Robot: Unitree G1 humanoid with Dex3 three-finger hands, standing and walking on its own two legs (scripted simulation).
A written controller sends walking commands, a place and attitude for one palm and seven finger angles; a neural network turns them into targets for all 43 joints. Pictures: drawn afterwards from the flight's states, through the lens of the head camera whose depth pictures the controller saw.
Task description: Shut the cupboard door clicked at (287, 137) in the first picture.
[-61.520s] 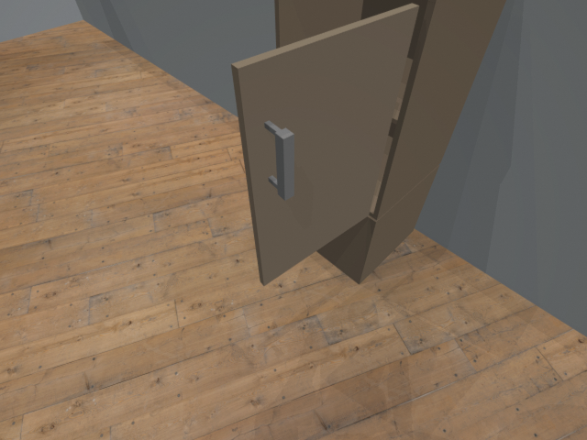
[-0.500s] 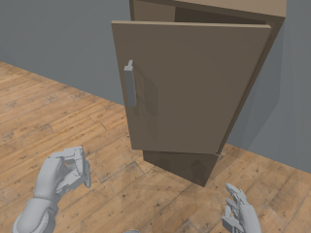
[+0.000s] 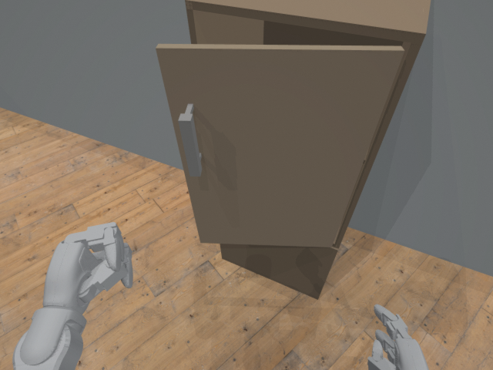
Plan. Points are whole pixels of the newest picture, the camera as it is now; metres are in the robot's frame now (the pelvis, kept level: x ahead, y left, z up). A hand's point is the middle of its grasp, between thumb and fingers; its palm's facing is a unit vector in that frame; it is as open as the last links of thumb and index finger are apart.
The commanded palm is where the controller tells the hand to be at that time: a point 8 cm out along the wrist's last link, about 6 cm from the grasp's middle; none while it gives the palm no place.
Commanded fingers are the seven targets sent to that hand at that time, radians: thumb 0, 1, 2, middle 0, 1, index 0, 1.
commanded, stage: raise the hand and make a fist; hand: left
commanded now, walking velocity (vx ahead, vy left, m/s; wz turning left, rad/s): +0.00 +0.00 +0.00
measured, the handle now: (193, 140) +0.51 +0.15 +0.11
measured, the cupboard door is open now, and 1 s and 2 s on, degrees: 22 22 21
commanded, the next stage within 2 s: bring the fist close to the handle in 0.04 s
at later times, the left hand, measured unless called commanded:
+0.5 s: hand (170, 230) +0.29 +0.14 +0.11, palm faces -0.06 -1.00 -0.02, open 3.1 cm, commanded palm +0.27 +0.21 +0.11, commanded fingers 0.00 0.90 0.90 -1.30 -1.50 -1.30 -1.50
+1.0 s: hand (195, 188) +0.38 +0.12 +0.11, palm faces +0.01 -1.00 +0.00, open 3.1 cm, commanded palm +0.36 +0.18 +0.11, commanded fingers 0.00 0.90 0.90 -1.30 -1.50 -1.30 -1.50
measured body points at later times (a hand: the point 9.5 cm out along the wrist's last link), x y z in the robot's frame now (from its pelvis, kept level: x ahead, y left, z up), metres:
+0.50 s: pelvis +0.00 +0.00 +0.00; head +0.01 -0.01 +0.45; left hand +0.29 +0.20 +0.11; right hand +0.16 -0.23 -0.08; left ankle +0.04 +0.14 -0.71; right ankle -0.02 -0.11 -0.71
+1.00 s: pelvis +0.00 +0.00 +0.00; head +0.02 -0.01 +0.45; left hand +0.37 +0.18 +0.11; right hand +0.14 -0.24 -0.09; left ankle +0.04 +0.14 -0.71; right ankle -0.02 -0.11 -0.71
